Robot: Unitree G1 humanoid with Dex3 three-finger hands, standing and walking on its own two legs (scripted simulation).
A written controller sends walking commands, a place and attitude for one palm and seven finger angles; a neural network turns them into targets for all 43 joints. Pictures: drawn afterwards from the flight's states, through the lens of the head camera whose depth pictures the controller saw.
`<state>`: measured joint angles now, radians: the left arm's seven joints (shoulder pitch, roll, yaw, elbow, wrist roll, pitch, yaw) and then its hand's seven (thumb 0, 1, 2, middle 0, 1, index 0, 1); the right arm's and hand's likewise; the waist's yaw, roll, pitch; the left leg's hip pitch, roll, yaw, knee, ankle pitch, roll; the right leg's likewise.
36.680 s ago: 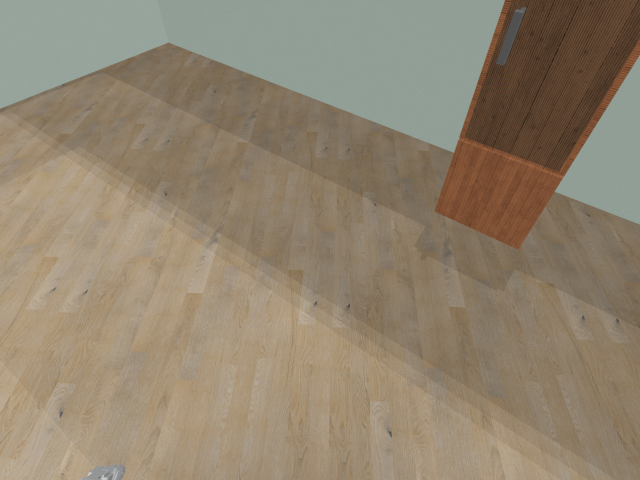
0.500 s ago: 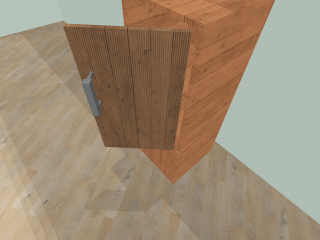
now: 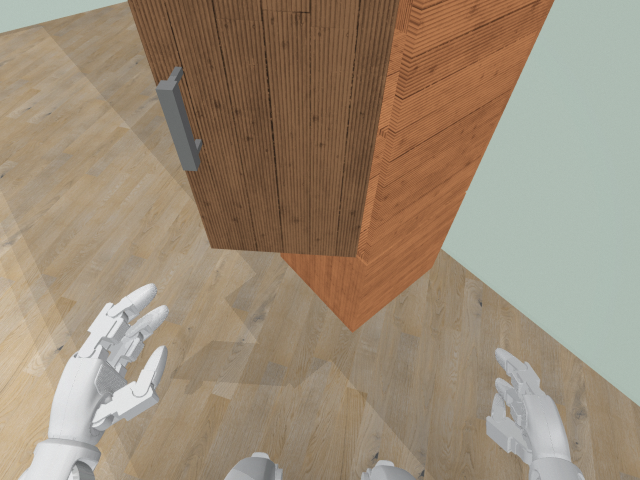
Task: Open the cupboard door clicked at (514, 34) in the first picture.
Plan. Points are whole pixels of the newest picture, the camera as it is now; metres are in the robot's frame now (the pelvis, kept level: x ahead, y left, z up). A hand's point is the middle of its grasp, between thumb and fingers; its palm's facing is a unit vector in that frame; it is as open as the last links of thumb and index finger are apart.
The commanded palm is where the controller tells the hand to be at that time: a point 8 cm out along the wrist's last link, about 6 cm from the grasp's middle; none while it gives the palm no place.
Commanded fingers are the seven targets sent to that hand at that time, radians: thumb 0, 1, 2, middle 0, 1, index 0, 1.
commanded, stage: raise the hand with hooked fingers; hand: left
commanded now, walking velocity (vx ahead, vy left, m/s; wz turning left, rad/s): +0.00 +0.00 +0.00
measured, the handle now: (184, 120) +0.59 +0.26 +0.10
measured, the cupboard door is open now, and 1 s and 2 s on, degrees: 46 46 46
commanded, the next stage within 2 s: move the hooked fingers beside the handle in 1.76 s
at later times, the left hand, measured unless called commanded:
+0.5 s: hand (109, 355) +0.23 +0.25 +0.06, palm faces +0.03 -1.00 -0.05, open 11.1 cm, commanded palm +0.21 +0.30 +0.07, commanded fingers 0.00 -0.10 0.47 -0.27 -0.94 -0.27 -0.94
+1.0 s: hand (74, 303) +0.27 +0.28 +0.10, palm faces +0.04 -1.00 -0.04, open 13.7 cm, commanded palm +0.25 +0.33 +0.11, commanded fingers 0.00 -0.50 0.30 -0.30 -1.20 -0.30 -1.20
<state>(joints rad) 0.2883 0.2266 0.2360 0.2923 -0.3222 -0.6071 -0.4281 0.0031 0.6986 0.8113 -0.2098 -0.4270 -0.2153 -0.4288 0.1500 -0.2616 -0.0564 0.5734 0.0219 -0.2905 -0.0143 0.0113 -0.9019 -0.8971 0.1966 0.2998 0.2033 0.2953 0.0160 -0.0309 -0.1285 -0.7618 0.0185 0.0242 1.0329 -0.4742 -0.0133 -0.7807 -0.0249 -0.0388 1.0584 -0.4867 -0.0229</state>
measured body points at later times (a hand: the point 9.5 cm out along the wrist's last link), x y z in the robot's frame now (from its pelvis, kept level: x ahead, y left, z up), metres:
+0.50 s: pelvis +0.00 +0.02 +0.01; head +0.06 +0.03 +0.45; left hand +0.23 +0.30 +0.06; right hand +0.16 -0.21 -0.08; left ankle +0.02 +0.13 -0.67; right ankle +0.02 -0.10 -0.67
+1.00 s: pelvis +0.01 +0.02 +0.03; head +0.05 +0.03 +0.48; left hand +0.26 +0.34 +0.11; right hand +0.19 -0.21 -0.04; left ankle +0.02 +0.13 -0.67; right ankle +0.02 -0.10 -0.67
